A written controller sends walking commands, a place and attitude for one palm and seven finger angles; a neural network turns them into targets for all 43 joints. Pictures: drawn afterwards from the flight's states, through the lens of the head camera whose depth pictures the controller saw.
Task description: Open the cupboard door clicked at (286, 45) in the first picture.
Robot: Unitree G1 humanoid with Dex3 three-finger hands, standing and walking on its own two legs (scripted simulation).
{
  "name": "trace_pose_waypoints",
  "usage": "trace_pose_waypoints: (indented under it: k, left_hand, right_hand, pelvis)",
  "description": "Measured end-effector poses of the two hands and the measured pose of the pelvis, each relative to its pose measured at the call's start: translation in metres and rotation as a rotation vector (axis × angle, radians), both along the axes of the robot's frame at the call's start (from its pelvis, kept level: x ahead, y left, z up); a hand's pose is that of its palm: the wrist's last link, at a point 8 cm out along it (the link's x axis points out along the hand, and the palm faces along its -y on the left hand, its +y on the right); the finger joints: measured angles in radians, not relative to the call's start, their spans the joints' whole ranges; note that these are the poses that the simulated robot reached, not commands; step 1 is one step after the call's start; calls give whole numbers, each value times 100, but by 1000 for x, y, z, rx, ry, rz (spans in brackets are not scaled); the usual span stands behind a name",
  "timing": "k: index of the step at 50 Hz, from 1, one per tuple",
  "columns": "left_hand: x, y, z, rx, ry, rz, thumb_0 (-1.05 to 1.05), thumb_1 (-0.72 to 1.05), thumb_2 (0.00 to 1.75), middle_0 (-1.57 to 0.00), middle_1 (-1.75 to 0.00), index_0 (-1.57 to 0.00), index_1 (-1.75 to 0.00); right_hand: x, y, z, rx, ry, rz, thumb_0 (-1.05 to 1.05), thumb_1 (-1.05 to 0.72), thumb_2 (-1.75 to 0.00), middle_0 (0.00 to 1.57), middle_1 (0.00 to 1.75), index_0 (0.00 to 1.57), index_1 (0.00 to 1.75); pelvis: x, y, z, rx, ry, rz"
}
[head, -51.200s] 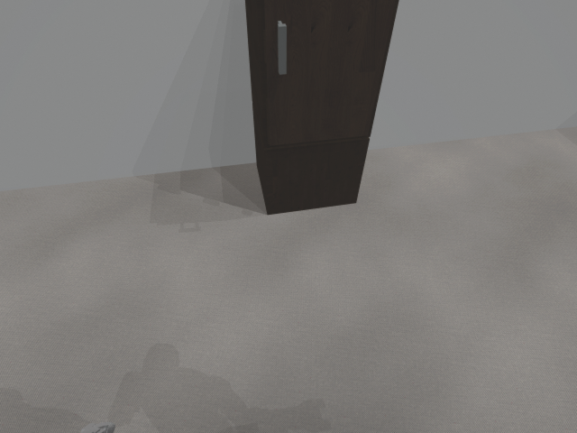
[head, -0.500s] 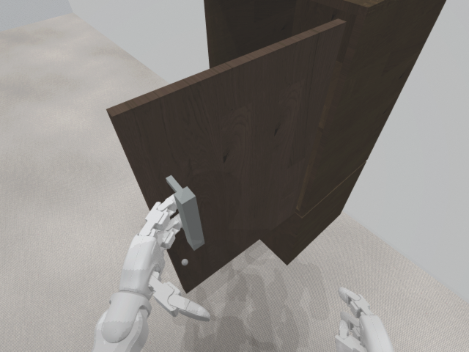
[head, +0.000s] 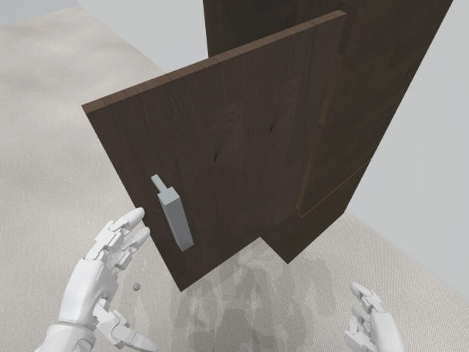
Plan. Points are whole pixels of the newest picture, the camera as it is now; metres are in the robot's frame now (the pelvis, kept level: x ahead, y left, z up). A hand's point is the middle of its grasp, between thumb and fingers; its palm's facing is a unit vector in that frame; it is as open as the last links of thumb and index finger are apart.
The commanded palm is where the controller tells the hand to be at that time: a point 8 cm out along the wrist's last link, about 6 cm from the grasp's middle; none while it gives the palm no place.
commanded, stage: slide the hand sideways off the handle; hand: left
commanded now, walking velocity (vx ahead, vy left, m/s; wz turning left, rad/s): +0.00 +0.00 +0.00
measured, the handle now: (171, 213) +0.32 +0.13 +0.08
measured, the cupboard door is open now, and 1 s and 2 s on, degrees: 86 86 86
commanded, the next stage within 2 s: draw the hand back to the body in 0.06 s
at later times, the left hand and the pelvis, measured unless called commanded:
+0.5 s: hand (96, 287) +0.19 +0.19 +0.11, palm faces -0.03 -1.00 -0.08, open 16.3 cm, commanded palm +0.16 +0.26 +0.12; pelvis -0.01 +0.01 +0.01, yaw +0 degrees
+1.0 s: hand (28, 266) +0.20 +0.27 +0.15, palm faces +0.33 -0.87 -0.37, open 13.4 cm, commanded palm +0.15 +0.31 +0.17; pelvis +0.01 +0.04 +0.04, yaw +0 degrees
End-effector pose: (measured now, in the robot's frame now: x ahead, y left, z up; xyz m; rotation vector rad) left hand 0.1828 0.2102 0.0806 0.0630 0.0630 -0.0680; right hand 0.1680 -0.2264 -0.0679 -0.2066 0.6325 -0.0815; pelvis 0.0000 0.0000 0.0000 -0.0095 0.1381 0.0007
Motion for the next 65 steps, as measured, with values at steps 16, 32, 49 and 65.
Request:
trace_pose_waypoints:
  k: [16,32,49,65]
  left_hand:
    - [-4,19,10,1,-40,-7,-1,-50,30,-16,-30,-16,-31]
    - [-22,56,42,24,-49,54,-1,-49,31,-15,-30,-16,-30]
    - [-26,93,82,321,-55,393,0,-6,49,-17,-30,-17,-31]
    - [-17,116,120,396,-159,472,1,49,73,-20,-30,-20,-31]
  right_hand:
    - [-4,4,4,-13,-46,-4,2,-90,-89,20,30,20,30]
    - [5,32,25,2,-114,43,2,-90,-89,20,30,20,30]
    - [7,47,35,-33,1,47,2,-90,-89,20,30,20,30]
    - [23,43,40,-17,26,43,2,-90,-89,20,30,20,30]
  pelvis:
    - [-8,6,-1,-14,-18,11]
    - [-7,20,13,-25,-86,17]
    - [6,35,39,-14,-182,-2]
    - [16,34,47,-13,-211,-15]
